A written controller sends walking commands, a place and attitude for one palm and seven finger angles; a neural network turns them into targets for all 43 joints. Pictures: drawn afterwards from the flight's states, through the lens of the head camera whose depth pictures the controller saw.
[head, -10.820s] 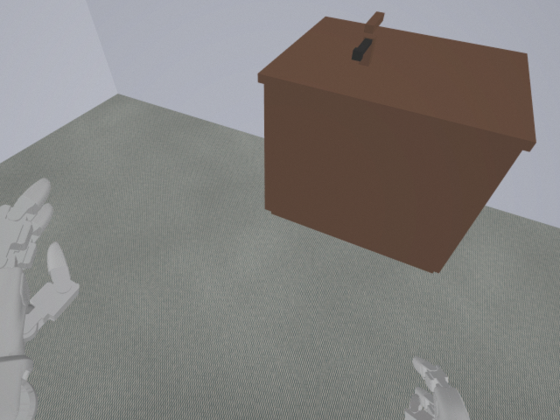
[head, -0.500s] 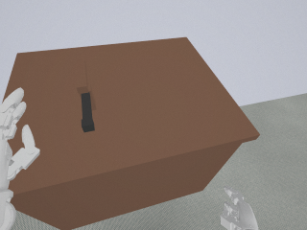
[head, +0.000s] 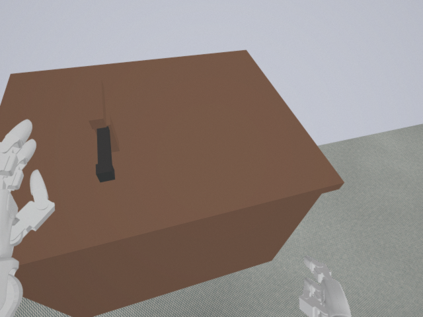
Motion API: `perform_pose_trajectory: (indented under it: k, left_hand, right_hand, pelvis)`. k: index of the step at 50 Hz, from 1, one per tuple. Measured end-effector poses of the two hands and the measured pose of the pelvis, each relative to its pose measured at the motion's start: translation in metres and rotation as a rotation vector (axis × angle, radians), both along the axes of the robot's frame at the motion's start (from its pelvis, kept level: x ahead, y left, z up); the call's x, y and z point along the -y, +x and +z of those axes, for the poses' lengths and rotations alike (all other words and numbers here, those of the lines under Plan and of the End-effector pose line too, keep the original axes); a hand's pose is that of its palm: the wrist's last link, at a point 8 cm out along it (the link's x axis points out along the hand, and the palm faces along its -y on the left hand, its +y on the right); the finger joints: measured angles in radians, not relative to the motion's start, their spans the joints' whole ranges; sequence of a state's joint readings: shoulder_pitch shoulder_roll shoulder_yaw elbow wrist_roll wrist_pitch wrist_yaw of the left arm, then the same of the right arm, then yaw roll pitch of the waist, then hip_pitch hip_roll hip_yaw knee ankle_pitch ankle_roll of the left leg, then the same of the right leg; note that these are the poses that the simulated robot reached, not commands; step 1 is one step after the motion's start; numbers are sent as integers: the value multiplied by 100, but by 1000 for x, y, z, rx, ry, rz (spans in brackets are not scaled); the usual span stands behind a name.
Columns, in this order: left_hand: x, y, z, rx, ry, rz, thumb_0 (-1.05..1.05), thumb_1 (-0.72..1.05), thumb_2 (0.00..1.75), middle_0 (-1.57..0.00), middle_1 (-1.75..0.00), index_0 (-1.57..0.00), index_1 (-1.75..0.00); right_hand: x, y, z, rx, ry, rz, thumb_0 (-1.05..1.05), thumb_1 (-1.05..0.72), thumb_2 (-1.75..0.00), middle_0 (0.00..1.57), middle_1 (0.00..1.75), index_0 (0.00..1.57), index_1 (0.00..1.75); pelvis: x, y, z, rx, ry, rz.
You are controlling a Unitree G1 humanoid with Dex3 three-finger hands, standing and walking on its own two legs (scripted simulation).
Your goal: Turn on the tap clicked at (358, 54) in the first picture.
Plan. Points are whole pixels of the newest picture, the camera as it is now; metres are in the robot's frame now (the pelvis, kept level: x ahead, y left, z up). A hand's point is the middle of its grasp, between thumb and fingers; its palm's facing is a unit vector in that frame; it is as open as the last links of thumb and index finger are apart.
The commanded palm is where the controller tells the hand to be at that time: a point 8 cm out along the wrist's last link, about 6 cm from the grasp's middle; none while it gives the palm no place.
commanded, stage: shuffle to correct the standing spot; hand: left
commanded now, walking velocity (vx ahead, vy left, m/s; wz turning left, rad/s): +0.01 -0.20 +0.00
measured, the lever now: (105, 172) +0.35 +0.24 +0.06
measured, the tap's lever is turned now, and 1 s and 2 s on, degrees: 0 0 0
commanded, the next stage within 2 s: none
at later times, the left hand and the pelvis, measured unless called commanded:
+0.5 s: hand (94, 207) +0.23 +0.19 +0.15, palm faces +0.32 -0.87 -0.37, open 7.4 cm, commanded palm +0.17 +0.23 +0.17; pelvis +0.01 -0.05 -0.01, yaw -1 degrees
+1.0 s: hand (91, 210) +0.22 +0.19 +0.16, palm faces +0.33 -0.86 -0.39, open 7.4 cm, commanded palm +0.17 +0.23 +0.17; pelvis +0.00 -0.05 -0.01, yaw -1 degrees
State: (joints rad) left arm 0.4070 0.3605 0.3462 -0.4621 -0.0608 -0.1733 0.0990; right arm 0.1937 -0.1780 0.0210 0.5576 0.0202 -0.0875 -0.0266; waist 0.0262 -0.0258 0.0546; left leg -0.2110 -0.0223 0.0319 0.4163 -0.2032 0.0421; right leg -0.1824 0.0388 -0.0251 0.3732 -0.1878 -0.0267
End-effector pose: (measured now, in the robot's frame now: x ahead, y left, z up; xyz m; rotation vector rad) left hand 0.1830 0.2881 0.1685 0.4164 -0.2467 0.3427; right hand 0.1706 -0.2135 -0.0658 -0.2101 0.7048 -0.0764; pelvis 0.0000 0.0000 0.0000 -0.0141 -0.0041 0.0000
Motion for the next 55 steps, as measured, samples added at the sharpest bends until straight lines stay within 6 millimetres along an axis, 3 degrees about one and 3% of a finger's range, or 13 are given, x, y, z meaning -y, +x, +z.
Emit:
perform_pose_trajectory:
  k: [24,55]
  left_hand:
    - [53,8,-2,-29,11,-49,2,89,90,-22,-30,-21,-30]
    - [55,3,5,-29,50,-42,2,89,90,-21,-30,-21,-30]
  right_hand:
    - [76,-9,-10,-22,-48,-90,2,-91,-89,20,30,20,30]
    - [65,-10,-13,-28,-11,-56,2,-91,-89,20,30,20,30]
  pelvis:
    - [46,7,-10,-11,-7,-11]
    - [51,2,-9,-2,-1,-5]
